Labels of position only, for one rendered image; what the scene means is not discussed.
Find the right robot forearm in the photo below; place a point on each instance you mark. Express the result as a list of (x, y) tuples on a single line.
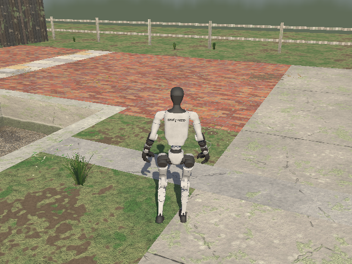
[(203, 146)]

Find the robot right shin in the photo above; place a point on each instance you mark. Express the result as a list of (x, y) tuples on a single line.
[(184, 198)]

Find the left robot upper arm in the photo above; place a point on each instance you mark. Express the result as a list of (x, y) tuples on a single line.
[(156, 124)]

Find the robot left hand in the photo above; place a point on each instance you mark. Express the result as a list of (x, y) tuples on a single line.
[(149, 154)]

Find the robot right hand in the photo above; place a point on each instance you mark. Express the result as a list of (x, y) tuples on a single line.
[(201, 155)]

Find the left robot forearm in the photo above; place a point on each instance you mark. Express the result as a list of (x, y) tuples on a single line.
[(148, 144)]

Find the robot left thigh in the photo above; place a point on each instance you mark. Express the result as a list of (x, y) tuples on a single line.
[(162, 161)]

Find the right robot upper arm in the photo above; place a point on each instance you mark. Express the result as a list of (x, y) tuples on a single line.
[(197, 125)]

